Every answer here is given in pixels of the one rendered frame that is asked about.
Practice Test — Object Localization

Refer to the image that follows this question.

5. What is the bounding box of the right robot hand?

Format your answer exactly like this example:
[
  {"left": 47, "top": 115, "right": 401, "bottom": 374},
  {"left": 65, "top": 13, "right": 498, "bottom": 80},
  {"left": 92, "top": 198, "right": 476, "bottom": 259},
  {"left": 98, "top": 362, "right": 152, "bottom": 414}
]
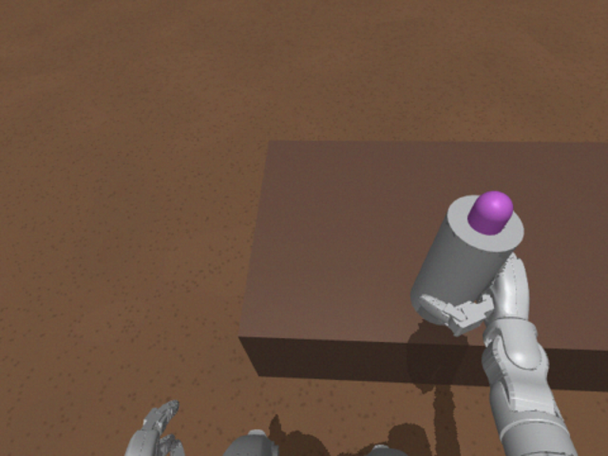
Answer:
[{"left": 418, "top": 253, "right": 529, "bottom": 336}]

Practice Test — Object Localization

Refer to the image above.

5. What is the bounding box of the bottle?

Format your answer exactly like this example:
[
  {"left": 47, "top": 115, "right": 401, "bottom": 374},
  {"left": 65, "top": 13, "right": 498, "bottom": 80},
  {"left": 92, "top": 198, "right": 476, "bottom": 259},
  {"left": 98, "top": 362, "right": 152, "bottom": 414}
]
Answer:
[{"left": 410, "top": 191, "right": 524, "bottom": 326}]

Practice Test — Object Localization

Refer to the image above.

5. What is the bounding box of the left robot hand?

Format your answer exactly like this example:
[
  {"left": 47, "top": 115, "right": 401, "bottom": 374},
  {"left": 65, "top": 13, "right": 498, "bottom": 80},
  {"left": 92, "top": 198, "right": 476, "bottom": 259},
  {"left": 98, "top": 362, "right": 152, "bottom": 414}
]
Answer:
[{"left": 124, "top": 400, "right": 185, "bottom": 456}]

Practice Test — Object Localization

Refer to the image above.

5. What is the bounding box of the right robot arm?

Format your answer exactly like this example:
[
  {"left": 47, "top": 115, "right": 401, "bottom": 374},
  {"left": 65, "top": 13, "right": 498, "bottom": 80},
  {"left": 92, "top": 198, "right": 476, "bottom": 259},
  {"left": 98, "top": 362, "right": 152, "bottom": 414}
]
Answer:
[{"left": 482, "top": 317, "right": 579, "bottom": 456}]

